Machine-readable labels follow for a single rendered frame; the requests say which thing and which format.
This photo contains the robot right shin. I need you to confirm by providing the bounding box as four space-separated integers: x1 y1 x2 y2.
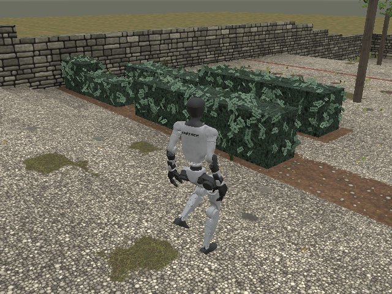
203 209 219 250

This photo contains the robot left foot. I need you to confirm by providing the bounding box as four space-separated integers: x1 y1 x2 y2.
173 217 189 228

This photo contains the robot right upper arm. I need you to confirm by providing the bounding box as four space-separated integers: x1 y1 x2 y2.
205 126 218 163

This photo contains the robot left upper arm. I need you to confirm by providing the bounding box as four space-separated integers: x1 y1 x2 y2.
167 121 185 154

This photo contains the left robot hand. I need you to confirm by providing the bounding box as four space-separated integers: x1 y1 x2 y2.
168 169 183 187

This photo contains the left robot forearm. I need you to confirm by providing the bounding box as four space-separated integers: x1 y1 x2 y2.
167 151 176 172

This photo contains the right robot hand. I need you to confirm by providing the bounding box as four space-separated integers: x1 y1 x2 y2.
213 184 228 201

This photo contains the right robot forearm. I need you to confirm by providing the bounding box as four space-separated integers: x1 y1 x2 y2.
209 154 224 186

